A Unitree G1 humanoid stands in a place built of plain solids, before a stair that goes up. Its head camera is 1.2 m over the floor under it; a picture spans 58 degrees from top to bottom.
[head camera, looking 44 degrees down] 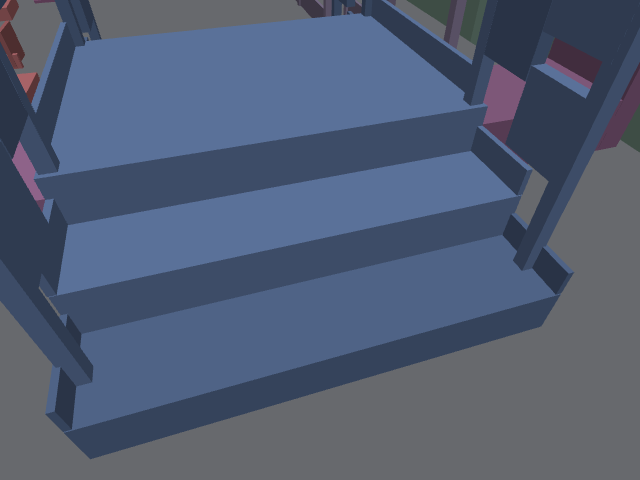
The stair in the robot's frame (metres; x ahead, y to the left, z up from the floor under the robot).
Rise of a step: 0.17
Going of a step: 0.28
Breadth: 1.40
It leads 17 degrees to the left of straight ahead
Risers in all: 3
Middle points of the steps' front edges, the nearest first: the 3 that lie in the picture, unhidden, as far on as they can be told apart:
0.62 -0.07 0.17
0.89 0.02 0.34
1.16 0.10 0.51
